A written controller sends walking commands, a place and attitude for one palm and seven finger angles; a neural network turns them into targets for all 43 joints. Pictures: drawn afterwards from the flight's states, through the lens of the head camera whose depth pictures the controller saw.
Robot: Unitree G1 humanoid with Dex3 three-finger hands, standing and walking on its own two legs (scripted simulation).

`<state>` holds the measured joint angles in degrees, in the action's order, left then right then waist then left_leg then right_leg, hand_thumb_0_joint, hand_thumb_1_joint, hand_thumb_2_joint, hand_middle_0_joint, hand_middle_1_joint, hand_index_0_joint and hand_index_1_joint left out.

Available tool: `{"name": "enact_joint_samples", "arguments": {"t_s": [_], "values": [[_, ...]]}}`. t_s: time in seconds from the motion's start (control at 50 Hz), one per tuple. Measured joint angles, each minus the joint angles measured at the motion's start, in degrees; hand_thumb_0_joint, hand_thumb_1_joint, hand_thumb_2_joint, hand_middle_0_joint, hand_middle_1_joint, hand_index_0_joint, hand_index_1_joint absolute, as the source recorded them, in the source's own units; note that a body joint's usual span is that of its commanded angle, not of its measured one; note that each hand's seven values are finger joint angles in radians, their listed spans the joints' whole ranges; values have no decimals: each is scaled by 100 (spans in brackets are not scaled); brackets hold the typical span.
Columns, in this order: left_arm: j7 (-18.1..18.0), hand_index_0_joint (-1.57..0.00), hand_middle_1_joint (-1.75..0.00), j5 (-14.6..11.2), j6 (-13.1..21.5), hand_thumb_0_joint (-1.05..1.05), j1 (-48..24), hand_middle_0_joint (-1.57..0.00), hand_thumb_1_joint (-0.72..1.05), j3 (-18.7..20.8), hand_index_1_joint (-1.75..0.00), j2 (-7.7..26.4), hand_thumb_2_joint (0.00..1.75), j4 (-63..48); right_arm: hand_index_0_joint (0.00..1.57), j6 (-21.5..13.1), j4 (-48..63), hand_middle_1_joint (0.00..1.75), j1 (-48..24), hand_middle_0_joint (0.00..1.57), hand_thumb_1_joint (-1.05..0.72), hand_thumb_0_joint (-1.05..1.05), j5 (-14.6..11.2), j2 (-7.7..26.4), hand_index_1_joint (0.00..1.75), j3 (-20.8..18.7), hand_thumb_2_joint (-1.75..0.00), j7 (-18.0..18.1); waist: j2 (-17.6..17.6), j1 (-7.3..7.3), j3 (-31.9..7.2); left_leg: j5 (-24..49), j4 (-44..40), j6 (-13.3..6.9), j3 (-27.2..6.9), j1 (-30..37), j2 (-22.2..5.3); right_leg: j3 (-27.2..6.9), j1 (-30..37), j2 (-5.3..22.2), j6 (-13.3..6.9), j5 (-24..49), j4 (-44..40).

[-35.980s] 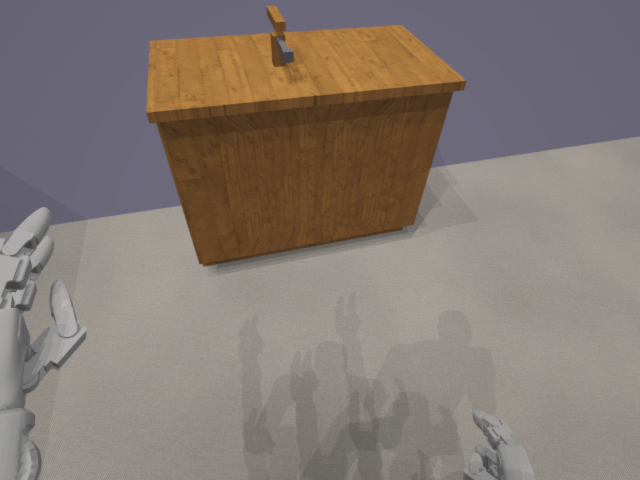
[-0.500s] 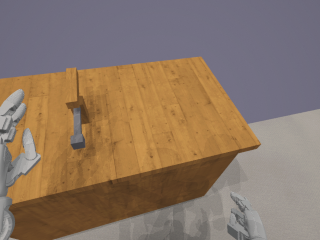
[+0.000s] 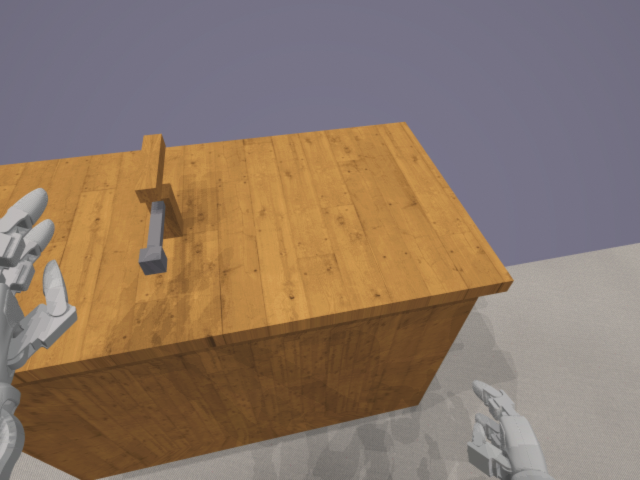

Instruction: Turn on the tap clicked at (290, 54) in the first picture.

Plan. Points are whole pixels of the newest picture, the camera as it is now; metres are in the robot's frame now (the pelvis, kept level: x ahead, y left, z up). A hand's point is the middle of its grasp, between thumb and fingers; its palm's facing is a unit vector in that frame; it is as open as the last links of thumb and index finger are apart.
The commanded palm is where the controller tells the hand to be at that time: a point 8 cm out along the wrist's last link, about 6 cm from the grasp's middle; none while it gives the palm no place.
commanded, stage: turn the palm inward beside the body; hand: left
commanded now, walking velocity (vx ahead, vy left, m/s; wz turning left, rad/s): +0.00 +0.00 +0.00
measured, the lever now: (153, 260) +0.36 +0.27 +0.07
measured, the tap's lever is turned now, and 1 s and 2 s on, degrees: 0 0 0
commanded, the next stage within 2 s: reach beside the lever's end, fingers flat in 1.82 s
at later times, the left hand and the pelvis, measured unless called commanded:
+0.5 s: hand (95, 313) +0.22 +0.25 +0.15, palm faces +0.46 -0.83 -0.30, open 7.4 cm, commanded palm +0.17 +0.28 +0.17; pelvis +0.02 -0.03 -0.01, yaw +1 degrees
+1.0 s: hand (92, 344) +0.20 +0.24 +0.14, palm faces +0.47 -0.86 -0.19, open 7.4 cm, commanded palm +0.15 +0.28 +0.15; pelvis +0.02 +0.00 +0.00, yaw +2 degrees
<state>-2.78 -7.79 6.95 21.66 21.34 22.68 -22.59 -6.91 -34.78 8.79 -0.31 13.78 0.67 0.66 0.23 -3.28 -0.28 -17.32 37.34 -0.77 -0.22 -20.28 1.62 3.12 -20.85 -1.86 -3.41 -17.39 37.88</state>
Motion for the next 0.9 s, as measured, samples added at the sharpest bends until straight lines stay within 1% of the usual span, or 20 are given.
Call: {"name": "enact_joint_samples", "arguments": {"t_s": [0.02,0.06,0.1,0.14,0.2,0.26,0.34,0.38,0.46,0.54,0.6,0.66,0.76,0.9], "values": [[-95,-22,-31,10,69,2,-133,-21,88,70,-30,0,89,121,20,-11,-50,30,11,20,-90,1,-15,17,30,14,-90,39,-12,-20,-18,-26,99,28,-65,-72,-10,69,-43,-8,-26,-35,72],[-189,-21,-31,5,25,2,-490,-21,88,182,-30,-6,89,431,20,-11,-155,30,15,20,-90,1,-63,64,30,61,-90,129,-67,-51,-24,-68,259,68,-192,-172,-22,200,-86,-19,-69,-94,182],[-167,-21,-30,-28,-200,2,-852,-21,88,190,-30,-12,89,748,20,-4,-249,30,13,20,-90,1,-103,107,30,101,-90,231,-149,-85,-25,-89,356,96,-290,-221,-39,299,-92,-39,-97,-132,237],[-92,-21,-30,-32,-490,1,-1081,-20,89,106,-30,11,89,975,20,3,-309,30,-10,20,-90,1,-142,127,30,125,-90,324,-238,-99,-24,-108,413,127,-340,-235,-74,346,-86,-75,-115,-158,260],[30,-20,-30,-54,-763,1,-1154,-20,89,-57,-30,80,89,1113,20,-14,-346,30,-73,20,-90,1,-172,95,30,118,-90,396,-322,-50,-26,-139,450,178,-347,-255,-131,349,-112,-132,-115,-180,289],[83,-21,-30,-158,-763,2,-979,-20,89,-79,-30,127,89,996,20,-30,-355,30,-109,20,-90,1,-182,26,30,65,-90,388,-336,25,-45,-180,479,241,-325,-292,-180,316,-179,-185,-113,-204,332],[18,-21,-30,-365,-593,2,-535,-21,89,96,-30,71,89,626,20,-60,-363,30,-26,20,-90,1,-207,-9,30,-27,-90,345,-318,84,-113,-262,510,304,-290,-326,-219,278,-240,-224,-164,-279,386],[-19,-21,-30,-442,-574,2,-311,-21,89,184,-30,25,89,471,20,-77,-378,30,57,20,-90,1,-223,20,30,-64,-90,340,-308,77,-156,-308,508,311,-281,-331,-211,269,-252,-218,-200,-321,400],[-16,-21,-30,-542,-590,1,84,-21,89,265,-30,-116,89,264,20,-182,-412,30,224,20,-90,1,-242,130,30,-114,-90,349,-293,17,-243,-373,471,278,-262,-327,-160,249,-263,-171,-229,-399,405],[59,-21,-30,-592,-441,2,374,-20,89,172,-30,-314,89,161,20,-395,-413,30,332,20,-90,1,-249,204,30,-149,-90,367,-270,-33,-316,-403,416,209,-245,-312,-100,227,-254,-114,-193,-445,378],[72,-21,-30,-584,-285,2,476,-20,89,14,-30,-434,89,102,20,-561,-369,30,360,20,-90,1,-242,200,30,-149,-90,385,-238,-51,-336,-414,393,164,-237,-294,-61,218,-231,-78,-168,-461,357],[11,-21,-30,-533,-231,2,527,-20,89,-139,-30,-496,89,26,20,-671,-304,30,339,20,-90,1,-228,160,30,-116,-90,394,-218,-52,-347,-421,387,127,-229,-272,-37,209,-201,-54,-139,-462,337],[-156,-21,-30,-479,-319,2,612,-20,89,-329,-30,-561,89,-183,20,-746,-184,30,279,20,-90,1,-206,58,30,-15,-90,367,-231,-53,-393,-409,361,78,-204,-216,-7,183,-135,-25,-86,-432,285],[-321,-21,-30,-473,-679,2,695,-20,89,-521,-30,-692,89,-366,20,-665,-99,30,219,20,-90,1,-202,-57,30,147,-90,377,-265,-108,-408,-330,296,28,-201,-124,27,180,-18,10,-29,-337,182]]}}
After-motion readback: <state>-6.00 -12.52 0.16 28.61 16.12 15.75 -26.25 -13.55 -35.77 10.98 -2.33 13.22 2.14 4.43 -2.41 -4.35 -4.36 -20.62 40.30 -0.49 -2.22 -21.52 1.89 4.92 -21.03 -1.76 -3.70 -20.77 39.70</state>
